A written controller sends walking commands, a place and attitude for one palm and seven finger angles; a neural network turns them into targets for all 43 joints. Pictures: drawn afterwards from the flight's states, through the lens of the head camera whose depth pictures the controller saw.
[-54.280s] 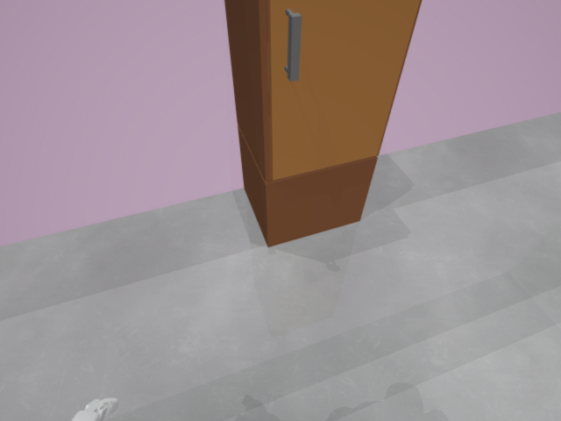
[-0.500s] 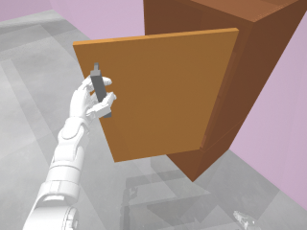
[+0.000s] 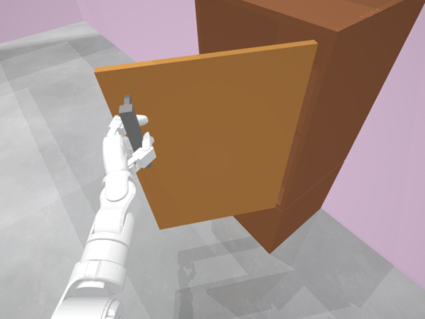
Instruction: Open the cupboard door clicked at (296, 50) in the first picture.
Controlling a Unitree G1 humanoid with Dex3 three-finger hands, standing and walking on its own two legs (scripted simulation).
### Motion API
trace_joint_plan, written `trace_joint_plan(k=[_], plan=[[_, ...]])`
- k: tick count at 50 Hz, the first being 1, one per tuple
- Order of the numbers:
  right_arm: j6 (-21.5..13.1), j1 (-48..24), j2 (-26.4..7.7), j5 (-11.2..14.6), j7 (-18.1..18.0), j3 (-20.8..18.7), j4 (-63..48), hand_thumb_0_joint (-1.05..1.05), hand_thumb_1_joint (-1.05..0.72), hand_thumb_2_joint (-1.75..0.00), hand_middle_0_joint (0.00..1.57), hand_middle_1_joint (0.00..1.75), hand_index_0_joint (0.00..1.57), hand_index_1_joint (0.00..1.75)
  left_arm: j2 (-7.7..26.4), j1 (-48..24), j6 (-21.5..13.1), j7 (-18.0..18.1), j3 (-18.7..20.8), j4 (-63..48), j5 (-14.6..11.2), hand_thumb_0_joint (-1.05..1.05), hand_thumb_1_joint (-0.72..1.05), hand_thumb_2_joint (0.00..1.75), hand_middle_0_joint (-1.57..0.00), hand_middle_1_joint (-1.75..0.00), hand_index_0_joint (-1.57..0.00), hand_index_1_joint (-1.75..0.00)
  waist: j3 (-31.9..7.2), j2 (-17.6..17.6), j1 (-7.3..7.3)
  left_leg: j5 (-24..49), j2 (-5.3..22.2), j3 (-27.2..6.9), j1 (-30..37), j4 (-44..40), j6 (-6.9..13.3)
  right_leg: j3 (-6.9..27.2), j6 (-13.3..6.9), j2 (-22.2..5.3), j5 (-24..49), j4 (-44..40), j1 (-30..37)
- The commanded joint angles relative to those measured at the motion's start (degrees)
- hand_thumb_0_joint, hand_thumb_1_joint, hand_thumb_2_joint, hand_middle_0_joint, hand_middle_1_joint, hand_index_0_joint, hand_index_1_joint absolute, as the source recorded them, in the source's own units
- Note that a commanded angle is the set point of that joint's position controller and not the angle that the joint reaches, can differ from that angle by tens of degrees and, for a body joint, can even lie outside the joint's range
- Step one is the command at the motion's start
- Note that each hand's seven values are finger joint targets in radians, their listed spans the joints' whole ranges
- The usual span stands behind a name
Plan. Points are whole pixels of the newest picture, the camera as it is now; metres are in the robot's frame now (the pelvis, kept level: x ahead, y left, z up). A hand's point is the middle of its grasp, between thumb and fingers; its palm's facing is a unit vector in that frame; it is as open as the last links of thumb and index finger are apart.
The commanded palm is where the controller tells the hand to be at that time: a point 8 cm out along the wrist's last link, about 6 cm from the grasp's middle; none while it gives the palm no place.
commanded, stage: pull the door open along its arc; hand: left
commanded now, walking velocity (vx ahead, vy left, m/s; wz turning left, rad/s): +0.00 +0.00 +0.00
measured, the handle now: (136, 132) +0.45 +0.17 +0.13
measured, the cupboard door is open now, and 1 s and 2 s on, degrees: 63 83 86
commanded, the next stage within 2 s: open thumb and fingers to let go in 0.40 s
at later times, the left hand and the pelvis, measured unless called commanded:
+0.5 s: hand (178, 204) +0.27 +0.07 +0.13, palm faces +0.24 -0.97 +0.01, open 6.0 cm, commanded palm +0.24 +0.11 +0.13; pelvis +0.01 -0.01 +0.00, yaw +2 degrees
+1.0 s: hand (175, 197) +0.29 +0.07 +0.13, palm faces +0.26 -0.96 +0.01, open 12.2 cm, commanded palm +0.24 +0.10 +0.13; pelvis +0.00 +0.01 +0.00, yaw +2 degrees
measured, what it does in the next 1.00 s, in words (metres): stands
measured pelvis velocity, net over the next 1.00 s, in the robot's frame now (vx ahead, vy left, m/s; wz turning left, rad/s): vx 0.00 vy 0.01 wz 0.04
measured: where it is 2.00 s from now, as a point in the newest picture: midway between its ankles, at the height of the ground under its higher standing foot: outside the picture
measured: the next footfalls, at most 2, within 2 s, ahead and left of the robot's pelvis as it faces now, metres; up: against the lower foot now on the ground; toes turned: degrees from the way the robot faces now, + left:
none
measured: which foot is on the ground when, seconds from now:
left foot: down 0.00-1.00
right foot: down 0.00-1.00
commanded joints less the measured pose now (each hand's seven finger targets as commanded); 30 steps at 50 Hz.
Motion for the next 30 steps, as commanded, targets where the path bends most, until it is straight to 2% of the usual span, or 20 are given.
trace_joint_plan(k=[1, 2, 3, 5, 7, 8, 11, 14, 15, 16, 18, 19, 22, 23, 24, 25, 26, 27, 28, 30], plan=[[-3.4, -8.0, -5.2, 0.2, -0.3, -2.3, -10.6, 0.00, -0.90, -0.90, 0.20, 0.30, 0.20, 0.30, 4.8, -8.7, -3.7, 0.4, -0.7, -21.4, -0.7, 0.00, 0.90, 0.90, -0.40, -1.35, -0.40, -1.35, -16.5, -6.8, 3.81, 14.8, -1.3, 0.9, 4.6, -3.2, 1.7, 2.6, 3.3, -3.6, 22.2, -5.0, 14.6], [-3.4, -8.7, -4.9, 0.3, -0.1, -2.2, -11.0, 0.00, -0.90, -0.90, 0.20, 0.30, 0.20, 0.30, 3.6, -5.8, -3.2, 0.9, -1.3, -24.5, -1.1, 0.00, 0.90, 0.90, -0.40, -1.35, -0.40, -1.35, -15.7, -5.9, 4.17, 15.0, -1.3, 1.1, 5.2, -3.5, 1.7, 2.8, 3.3, -3.7, 22.5, -5.3, 14.6], [-3.3, -9.2, -4.7, 0.3, 0.1, -2.1, -11.3, 0.00, -0.90, -0.90, 0.20, 0.30, 0.20, 0.30, 2.5, -2.5, -2.4, 1.3, -2.4, -26.9, -0.9, 0.00, 0.90, 0.90, -0.40, -1.35, -0.40, -1.35, -14.6, -6.7, 4.36, 15.3, -1.2, 1.2, 5.4, -3.8, 1.6, 2.5, 3.3, -3.6, 22.4, -5.5, 14.7], [-3.2, -10.2, -4.5, 0.1, 0.3, -2.1, -12.3, 0.00, -0.90, -0.90, 0.20, 0.30, 0.20, 0.30, 1.4, 2.9, -1.3, 1.8, -3.9, -33.2, -0.4, 0.00, 0.90, 0.90, -0.40, -1.35, -0.40, -1.35, -14.4, -6.1, 4.67, 15.9, -1.2, 1.4, 6.8, -4.0, 1.7, 2.5, 3.4, -3.7, 23.0, -5.7, 15.2], [-2.7, -11.7, -4.0, 0.1, 0.2, -1.9, -13.0, 0.00, -0.90, -0.90, 0.20, 0.30, 0.20, 0.30, 0.2, 7.2, 0.1, 2.7, -6.1, -38.6, 0.4, 0.00, 0.90, 0.90, -0.40, -1.35, -0.40, -1.35, -12.3, -5.4, 4.59, 15.5, -1.1, 1.4, 7.7, -4.5, 1.7, 2.5, 3.4, -3.9, 22.1, -6.4, 14.9], [-2.6, -12.3, -3.7, -0.2, 0.3, -1.8, -13.5, 0.00, -0.90, -0.90, 0.20, 0.30, 0.20, 0.30, -1.0, 9.3, 1.0, 3.5, -7.0, -41.4, 0.7, 0.00, 0.90, 0.90, -0.40, -1.35, -0.40, -1.35, -11.7, -6.2, 4.58, 15.4, -1.1, 1.2, 8.0, -4.5, 1.8, 2.3, 3.5, -3.9, 21.4, -6.6, 14.8], [-1.9, -14.4, -3.1, -0.8, 0.3, -1.5, -14.1, 0.00, -0.90, -0.90, 0.20, 0.30, 0.20, 0.30, -3.8, 15.8, 3.8, 6.6, -10.5, -47.3, 2.4, 0.00, 0.90, 0.90, -0.40, -1.35, -0.40, -1.35, -8.2, -6.6, 4.18, 14.0, -1.0, 0.8, 9.0, -4.2, 1.7, 2.3, 3.5, -4.1, 18.3, -8.0, 13.8], [-0.9, -16.0, -2.4, -1.4, 0.5, -1.0, -14.5, 0.00, -0.90, -0.90, 0.20, 0.30, 0.20, 0.30, -6.1, 17.9, 6.1, 8.6, -14.7, -51.4, 4.3, 0.00, 0.90, 0.90, -0.40, -1.35, -0.40, -1.35, -6.2, -6.9, 3.14, 12.5, -1.1, 0.3, 9.6, -3.7, 1.8, 2.9, 3.7, -4.6, 16.4, -8.9, 11.9], [-0.6, -16.4, -2.2, -1.6, 0.5, -0.9, -14.5, 0.00, -0.90, -0.90, 0.20, 0.30, 0.20, 0.30, -7.0, 18.2, 6.7, 9.1, -16.2, -52.2, 4.9, 0.00, 0.90, 0.90, -0.40, -1.35, -0.40, -1.35, -5.9, -8.0, 2.75, 12.5, -1.1, 0.1, 9.9, -3.3, 1.9, 3.0, 3.8, -4.7, 16.6, -9.0, 11.7], [-0.2, -16.7, -2.1, -1.9, 0.6, -0.9, -14.4, 0.00, -0.90, -0.90, 0.20, 0.30, 0.20, 0.30, -7.2, 19.2, 7.3, 9.6, -17.1, -52.2, 5.8, 0.00, 0.90, 0.90, -0.40, -1.35, -0.40, -1.35, -5.0, -7.5, 2.70, 12.5, -1.1, -0.1, 10.2, -3.0, 1.9, 3.2, 3.6, -4.8, 16.3, -9.4, 11.3], [0.4, -17.3, -1.4, -2.1, 1.0, -0.7, -15.1, 0.00, -0.90, -0.90, 0.20, 0.30, 0.20, 0.30, -9.2, 21.5, 8.1, 10.4, -19.9, -54.6, 7.1, 0.00, 0.90, 0.90, -0.40, -1.35, -0.40, -1.35, -6.2, -6.5, 2.89, 13.6, -1.2, -0.4, 11.0, -2.6, 1.8, 3.0, 3.4, -4.9, 18.4, -8.4, 11.6], [0.8, -17.5, -1.1, -2.1, 1.1, -0.6, -15.2, 0.00, -0.90, -0.90, 0.20, 0.30, 0.20, 0.30, -10.4, 23.3, 8.5, 10.5, -21.2, -54.6, 7.4, 0.00, 0.90, 0.90, -0.40, -1.35, -0.40, -1.35, -6.0, -7.4, 2.76, 13.8, -1.2, -0.7, 10.8, -2.4, 1.8, 2.9, 3.5, -5.1, 19.7, -8.1, 11.7], [2.0, -18.1, -0.5, -2.2, 1.8, -0.4, -15.8, 0.00, -0.90, -0.90, 0.20, 0.30, 0.20, 0.30, -12.1, 26.2, 9.1, 10.7, -24.2, -57.5, 8.5, 0.00, 0.90, 0.90, -0.40, -1.35, -0.40, -1.35, -6.7, -6.4, 2.88, 15.1, -1.1, -1.0, 11.5, -1.9, 1.6, 2.6, 3.1, -4.9, 21.6, -7.1, 12.1], [2.4, -18.4, -0.4, -2.2, 1.7, -0.3, -15.7, 0.00, -0.90, -0.90, 0.20, 0.30, 0.20, 0.30, -11.8, 24.4, 9.3, 10.9, -24.4, -57.5, 9.0, 0.00, 0.90, 0.90, -0.40, -1.35, -0.40, -1.35, -6.4, -7.0, 2.39, 15.4, -1.2, -1.2, 11.4, -1.5, 1.7, 2.5, 3.0, -4.8, 21.9, -6.9, 11.7], [2.7, -18.9, -0.2, -2.2, 1.6, 0.0, -15.6, 0.00, -0.90, -0.90, 0.20, 0.30, 0.20, 0.30, -11.7, 22.1, 9.5, 10.9, -24.1, -56.8, 8.6, 0.00, 0.90, 0.90, -0.40, -1.35, -0.40, -1.35, -5.6, -5.7, 2.30, 14.4, -1.3, -1.2, 11.3, -1.6, 1.6, 2.5, 3.0, -4.9, 20.7, -7.2, 11.0], [3.0, -19.3, -0.2, -2.1, 1.2, 0.5, -14.8, 0.00, -0.90, -0.90, 0.20, 0.30, 0.20, 0.30, -10.5, 16.2, 9.7, 11.3, -23.0, -54.8, 8.3, 0.00, 0.90, 0.90, -0.40, -1.35, -0.40, -1.35, -3.5, -6.7, 1.24, 12.8, -1.5, -1.5, 10.8, -1.5, 1.6, 2.8, 3.2, -5.0, 18.3, -8.2, 9.6], [3.3, -19.8, 0.0, -2.1, 1.0, 0.5, -14.4, 0.00, -0.90, -0.90, 0.20, 0.30, 0.20, 0.30, -10.5, 15.6, 10.0, 11.5, -22.4, -53.7, 7.8, 0.00, 0.83, 0.87, -0.40, -1.34, -0.40, -1.34, -2.5, -6.2, 1.78, 11.5, -1.6, -1.6, 10.8, -1.6, 1.5, 2.9, 2.8, -4.8, 15.1, -9.1, 9.0], [3.2, -20.4, 0.0, -2.3, 0.8, 0.6, -14.7, 0.00, -0.90, -0.90, 0.20, 0.30, 0.20, 0.30, -10.5, 14.6, 9.9, 11.8, -22.4, -53.6, 7.6, 0.00, 0.76, 0.84, -0.39, -1.34, -0.39, -1.34, -3.2, -5.9, 1.90, 10.9, -1.6, -1.8, 11.1, -1.7, 1.5, 2.9, 2.8, -4.9, 13.5, -9.2, 8.9], [3.2, -20.8, 0.1, -2.2, 0.7, 0.7, -14.7, 0.00, -0.90, -0.90, 0.20, 0.30, 0.20, 0.30, -11.4, 14.9, 10.2, 12.0, -22.9, -52.8, 7.5, 0.00, 0.69, 0.81, -0.38, -1.33, -0.38, -1.33, -3.1, -5.5, 2.14, 10.6, -1.6, -1.9, 11.1, -1.7, 1.5, 2.9, 2.7, -5.0, 12.6, -9.3, 8.8], [3.3, -20.6, 0.2, -2.3, 0.5, 0.8, -14.4, 0.00, -0.90, -0.90, 0.20, 0.30, 0.20, 0.30, -11.9, 13.6, 10.3, 12.1, -23.2, -51.5, 7.7, 0.00, 0.55, 0.75, -0.38, -1.31, -0.38, -1.31, -4.5, -6.8, 2.11, 11.3, -1.7, -2.2, 11.2, -1.7, 1.5, 2.7, 2.8, -5.0, 13.6, -8.8, 9.5]])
